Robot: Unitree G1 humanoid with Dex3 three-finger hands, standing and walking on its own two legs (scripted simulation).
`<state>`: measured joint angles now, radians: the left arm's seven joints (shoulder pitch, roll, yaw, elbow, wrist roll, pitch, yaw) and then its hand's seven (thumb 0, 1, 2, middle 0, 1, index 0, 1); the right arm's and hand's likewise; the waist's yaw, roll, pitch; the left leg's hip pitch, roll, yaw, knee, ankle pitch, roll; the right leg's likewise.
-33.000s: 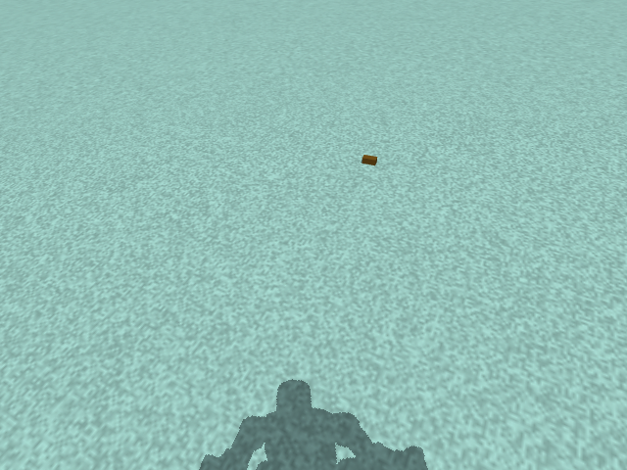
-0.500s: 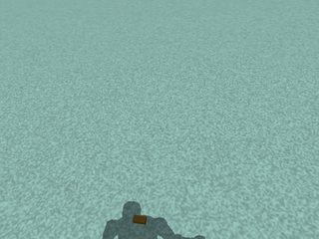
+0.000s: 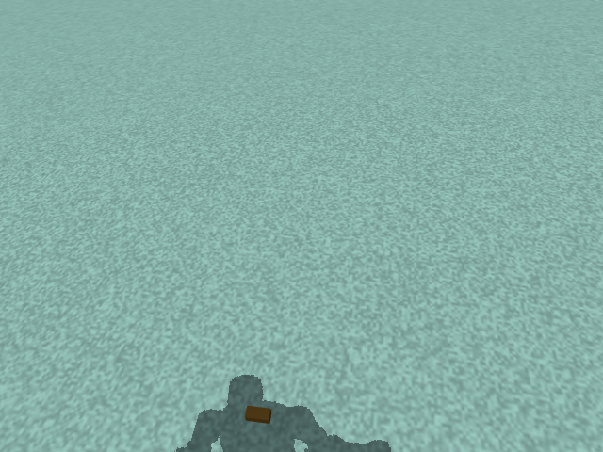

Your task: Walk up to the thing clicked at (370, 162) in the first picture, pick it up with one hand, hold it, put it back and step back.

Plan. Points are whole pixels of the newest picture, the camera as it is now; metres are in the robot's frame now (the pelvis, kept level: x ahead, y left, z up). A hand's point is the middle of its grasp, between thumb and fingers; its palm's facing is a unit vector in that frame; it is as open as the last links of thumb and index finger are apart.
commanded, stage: stand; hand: left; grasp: from above
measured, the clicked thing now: (258, 414) +0.43 +0.20 -0.76
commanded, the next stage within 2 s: step back in 1.24 s
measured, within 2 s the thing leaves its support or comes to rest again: neither
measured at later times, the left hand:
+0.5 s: hand out of the picture +0.07 +0.25 -0.16, palm faces +0.01 -0.94 -0.34, open 7.4 cm
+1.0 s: hand out of the picture +0.08 +0.25 -0.16, palm faces +0.01 -0.94 -0.34, open 7.4 cm
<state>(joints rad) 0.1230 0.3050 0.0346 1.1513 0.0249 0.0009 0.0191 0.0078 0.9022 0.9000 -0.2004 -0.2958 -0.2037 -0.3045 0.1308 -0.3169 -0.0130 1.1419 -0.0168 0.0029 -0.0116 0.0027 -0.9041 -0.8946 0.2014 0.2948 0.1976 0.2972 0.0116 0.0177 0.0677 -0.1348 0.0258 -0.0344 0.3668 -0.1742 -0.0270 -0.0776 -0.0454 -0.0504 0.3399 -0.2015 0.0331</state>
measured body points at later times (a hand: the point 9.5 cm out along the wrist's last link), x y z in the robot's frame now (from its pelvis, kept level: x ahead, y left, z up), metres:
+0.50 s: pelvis +0.01 +0.00 +0.00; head +0.02 -0.01 +0.45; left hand +0.07 +0.29 -0.13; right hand +0.08 -0.29 -0.14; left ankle +0.02 +0.14 -0.75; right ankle -0.01 -0.14 -0.75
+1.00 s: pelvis +0.01 +0.00 +0.00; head +0.02 -0.01 +0.45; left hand +0.08 +0.29 -0.13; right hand +0.09 -0.30 -0.14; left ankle +0.02 +0.14 -0.75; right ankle -0.01 -0.14 -0.75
